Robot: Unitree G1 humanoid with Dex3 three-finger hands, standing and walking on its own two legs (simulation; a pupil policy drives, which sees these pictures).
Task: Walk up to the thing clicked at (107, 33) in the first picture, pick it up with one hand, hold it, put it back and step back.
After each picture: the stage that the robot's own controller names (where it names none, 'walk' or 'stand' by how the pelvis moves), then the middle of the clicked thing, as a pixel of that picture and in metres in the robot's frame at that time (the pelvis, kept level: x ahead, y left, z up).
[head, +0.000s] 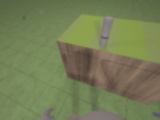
stand; (105, 33) +0.70 -0.08 +0.13
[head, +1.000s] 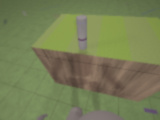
walk; (82, 34) +0.59 +0.13 +0.16
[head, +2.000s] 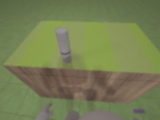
stand; (64, 47) +0.45 +0.22 +0.15
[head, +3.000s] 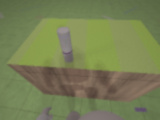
stand; (66, 47) +0.46 +0.20 +0.13
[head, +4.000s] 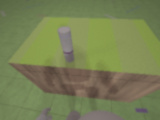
stand; (67, 46) +0.46 +0.20 +0.13
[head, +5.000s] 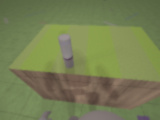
stand; (67, 53) +0.43 +0.20 +0.13
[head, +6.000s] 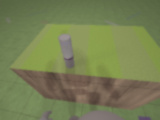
stand; (67, 53) +0.43 +0.19 +0.13
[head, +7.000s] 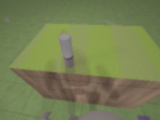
rise first; (67, 52) +0.43 +0.19 +0.13
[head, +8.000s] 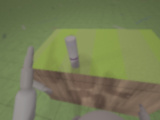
rise first; (73, 53) +0.44 +0.19 +0.13
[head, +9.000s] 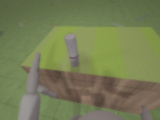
go down; (72, 52) +0.44 +0.19 +0.14
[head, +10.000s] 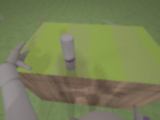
go down; (69, 54) +0.41 +0.17 +0.14
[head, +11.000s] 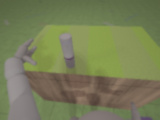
close in; (68, 53) +0.44 +0.18 +0.14
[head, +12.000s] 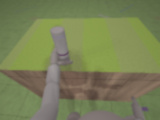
close; (62, 48) +0.44 +0.19 +0.16
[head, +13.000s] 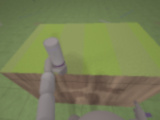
lift; (57, 59) +0.36 +0.22 +0.16
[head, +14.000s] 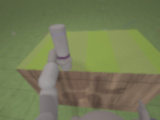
lift; (62, 50) +0.34 +0.18 +0.27
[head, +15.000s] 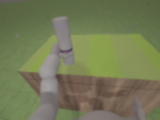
hold; (65, 44) +0.35 +0.17 +0.30
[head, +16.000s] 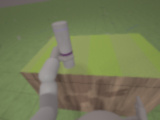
hold; (65, 47) +0.34 +0.16 +0.30
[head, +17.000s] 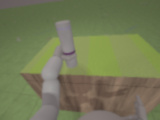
crouch; (68, 46) +0.35 +0.15 +0.30
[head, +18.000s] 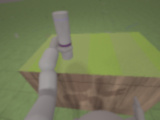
crouch; (64, 38) +0.38 +0.17 +0.32
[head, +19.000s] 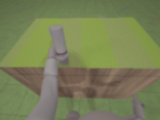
lower; (60, 47) +0.44 +0.20 +0.16
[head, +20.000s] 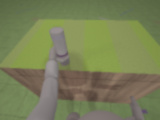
lower; (61, 49) +0.43 +0.20 +0.17
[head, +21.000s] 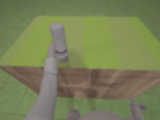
lower; (60, 45) +0.45 +0.20 +0.17
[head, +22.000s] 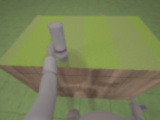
lower; (60, 45) +0.45 +0.21 +0.17
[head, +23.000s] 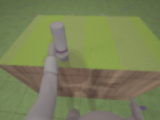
lower; (61, 45) +0.45 +0.20 +0.17
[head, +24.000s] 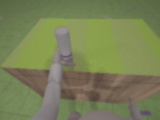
open; (65, 49) +0.42 +0.18 +0.17
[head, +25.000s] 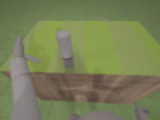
sink last; (66, 52) +0.41 +0.17 +0.16
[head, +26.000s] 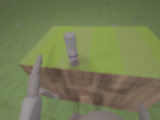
stand; (72, 51) +0.45 +0.19 +0.15
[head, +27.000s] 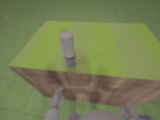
stand; (69, 52) +0.42 +0.18 +0.15
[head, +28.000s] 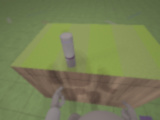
stand; (69, 52) +0.43 +0.19 +0.14
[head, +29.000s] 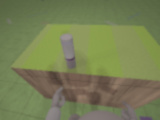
stand; (69, 53) +0.42 +0.19 +0.14
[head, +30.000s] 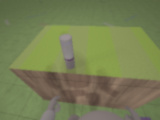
stand; (68, 53) +0.42 +0.18 +0.14
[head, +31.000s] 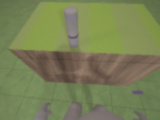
walk; (72, 31) +0.55 +0.17 +0.15
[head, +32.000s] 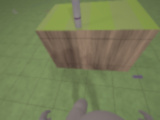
walk; (77, 14) +0.89 +0.23 +0.15
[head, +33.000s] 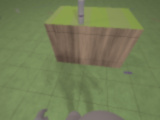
stand; (81, 12) +1.11 +0.20 +0.14
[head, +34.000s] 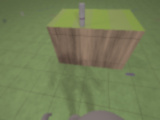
stand; (82, 15) +1.11 +0.18 +0.13
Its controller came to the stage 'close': yes
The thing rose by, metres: 0.20
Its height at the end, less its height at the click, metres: +0.00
